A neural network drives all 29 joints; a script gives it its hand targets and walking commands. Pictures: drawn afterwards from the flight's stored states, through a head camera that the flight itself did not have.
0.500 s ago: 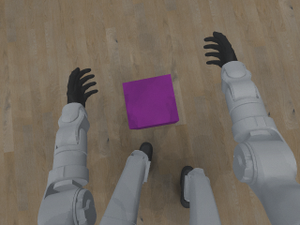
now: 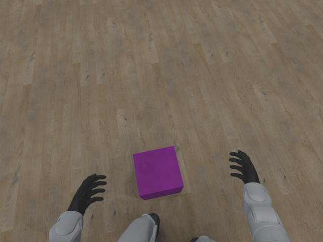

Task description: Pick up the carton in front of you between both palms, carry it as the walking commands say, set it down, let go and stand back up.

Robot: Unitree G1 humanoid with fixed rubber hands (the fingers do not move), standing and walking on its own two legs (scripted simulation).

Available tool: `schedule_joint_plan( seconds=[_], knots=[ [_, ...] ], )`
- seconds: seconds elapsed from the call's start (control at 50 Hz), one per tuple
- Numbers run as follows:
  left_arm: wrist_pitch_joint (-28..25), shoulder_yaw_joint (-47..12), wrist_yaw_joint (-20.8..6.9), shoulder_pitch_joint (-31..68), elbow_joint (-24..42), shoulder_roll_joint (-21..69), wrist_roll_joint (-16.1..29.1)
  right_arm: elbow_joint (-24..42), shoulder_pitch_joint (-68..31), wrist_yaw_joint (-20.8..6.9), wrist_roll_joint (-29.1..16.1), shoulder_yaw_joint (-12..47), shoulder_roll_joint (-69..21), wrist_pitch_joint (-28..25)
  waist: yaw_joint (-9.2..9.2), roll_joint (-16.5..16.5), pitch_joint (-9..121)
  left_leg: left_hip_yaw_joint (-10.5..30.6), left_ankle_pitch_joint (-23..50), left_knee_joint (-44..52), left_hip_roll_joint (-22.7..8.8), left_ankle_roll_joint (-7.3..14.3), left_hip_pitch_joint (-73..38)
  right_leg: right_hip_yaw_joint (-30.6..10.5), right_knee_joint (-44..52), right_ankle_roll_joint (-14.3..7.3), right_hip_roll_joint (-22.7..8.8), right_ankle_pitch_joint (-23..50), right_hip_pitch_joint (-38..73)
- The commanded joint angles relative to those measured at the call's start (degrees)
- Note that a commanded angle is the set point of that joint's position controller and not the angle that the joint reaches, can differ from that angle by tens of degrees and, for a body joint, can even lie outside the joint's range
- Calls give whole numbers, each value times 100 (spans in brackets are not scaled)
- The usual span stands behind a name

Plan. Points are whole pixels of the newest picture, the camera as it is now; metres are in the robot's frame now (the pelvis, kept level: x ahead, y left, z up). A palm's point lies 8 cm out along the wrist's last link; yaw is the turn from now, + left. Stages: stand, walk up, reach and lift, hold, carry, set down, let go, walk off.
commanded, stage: let go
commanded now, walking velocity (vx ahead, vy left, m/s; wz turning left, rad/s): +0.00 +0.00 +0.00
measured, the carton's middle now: (158, 174) +0.37 +0.09 -0.63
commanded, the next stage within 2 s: stand in 0.76 s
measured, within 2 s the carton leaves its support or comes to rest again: neither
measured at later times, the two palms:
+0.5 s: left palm (95, 204) +0.18 +0.19 -0.05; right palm (309, 234) +0.18 -0.28 -0.05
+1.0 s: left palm (65, 216) +0.14 +0.27 -0.09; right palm out of the picture +0.14 -0.30 -0.05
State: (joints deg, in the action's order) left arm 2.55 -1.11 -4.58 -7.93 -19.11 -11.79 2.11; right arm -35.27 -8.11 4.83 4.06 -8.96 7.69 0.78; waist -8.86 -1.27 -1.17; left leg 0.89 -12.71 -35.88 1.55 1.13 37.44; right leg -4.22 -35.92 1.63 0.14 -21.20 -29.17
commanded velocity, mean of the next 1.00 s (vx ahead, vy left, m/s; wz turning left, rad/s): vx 0.00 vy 0.00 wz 0.00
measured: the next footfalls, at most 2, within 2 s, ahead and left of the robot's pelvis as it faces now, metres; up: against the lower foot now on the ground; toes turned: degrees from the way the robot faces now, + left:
none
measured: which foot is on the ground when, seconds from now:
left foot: down 0.00-1.00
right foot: down 0.00-1.00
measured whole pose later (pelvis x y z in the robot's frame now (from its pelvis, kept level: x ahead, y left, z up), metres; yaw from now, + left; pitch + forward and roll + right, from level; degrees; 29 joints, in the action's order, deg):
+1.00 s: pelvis +0.02 -0.01 +0.01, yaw +0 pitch +0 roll +0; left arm 2.2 3.8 0.5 -14.3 -36.0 -19.6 -3.1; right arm -41.4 11.7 0.3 2.9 -4.1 17.5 1.1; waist 0.3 4.5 -0.4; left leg 0.9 -14.9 -31.9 1.2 0.8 17.0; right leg -4.3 -29.5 1.2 0.2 -21.7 -7.9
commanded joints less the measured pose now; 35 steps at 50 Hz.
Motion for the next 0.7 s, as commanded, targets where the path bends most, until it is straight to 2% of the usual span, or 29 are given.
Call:
schedule_joint_plan(
  seconds=[0.0, 0.1, 0.22, 0.28, 0.36, 0.38, 0.4, 0.42, 0.5, 0.68],
  knots=[
    [-114, 94, 68, -88, 644, -421, 42, 558, 237, -99, -49, -2, 466, -160, 316, -99, 1818, 195, 2309, 323, -85, -373, -3718, 434, 844, -234, 409, 522, -501],
    [-113, 284, 91, -304, 346, -496, -1, 760, 837, -277, -53, 185, 507, -151, 558, 162, 1332, 107, 2426, 600, 36, -372, -3803, 370, 1190, -139, 311, 1229, 340],
    [-78, 456, 98, -657, 58, -566, -103, 1182, 1538, -532, -205, 410, 634, -51, 701, 305, 1052, 25, 2669, 847, 156, -294, -4031, 283, 1451, -43, 215, 2200, 1021],
    [-24, 521, 106, -690, -30, -619, -148, 1385, 1708, -645, -309, 505, 684, 29, 714, 361, 796, -37, 2445, 976, 224, -242, -4034, 228, 1578, -6, 150, 2457, 1207],
    [90, 573, 94, -605, -67, -685, -206, 1568, 1799, -749, -406, 588, 740, 158, 721, 441, 387, -130, 1949, 1065, 307, -195, -4082, 165, 1729, 31, 51, 2395, 1206],
    [378, 667, 239, -597, 159, -794, -400, 1272, 2095, -645, -484, 693, 677, 5, 675, 401, 608, -233, 1803, 951, 425, -251, -3768, 172, 1556, 65, -36, 3170, 1656],
    [442, 577, 285, -639, 67, -802, -353, 1378, 2012, -599, -513, 704, 691, -12, 740, 563, 559, -221, 1631, 969, 436, -213, -3632, 109, 1468, 134, -34, 3500, 1700],
    [468, 573, 311, -591, 71, -800, -340, 1365, 1978, -584, -536, 733, 718, -3, 707, 551, 502, -228, 1517, 976, 450, -202, -3538, 78, 1446, 148, -58, 3536, 1724],
    [584, 519, 333, -435, 72, -779, -313, 1336, 1798, -567, -528, 715, 821, 61, 714, 504, 209, -234, 1225, 913, 449, -201, -3492, 72, 1494, 125, -53, 2996, 1493],
    [892, 446, 379, -297, 272, -706, -293, 1191, 1884, -633, -414, 556, 902, 330, 908, 335, -56, -182, 1164, 922, 374, -210, -3949, 275, 1589, -20, 96, 1709, 1097]
  ],
)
